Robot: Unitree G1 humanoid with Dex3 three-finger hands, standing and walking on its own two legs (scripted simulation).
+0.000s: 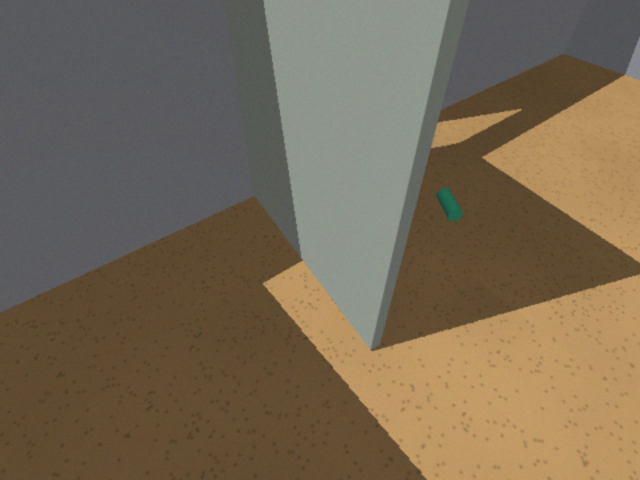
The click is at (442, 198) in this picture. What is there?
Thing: lying can
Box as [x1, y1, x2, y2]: [436, 188, 462, 220]
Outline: 443,188 437,192 436,196 448,218 450,220 455,220 461,216 462,212 449,189
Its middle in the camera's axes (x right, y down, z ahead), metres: +0.62 -0.19 +1.83
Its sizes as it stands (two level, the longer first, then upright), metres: 0.158 0.069 0.069
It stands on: the floor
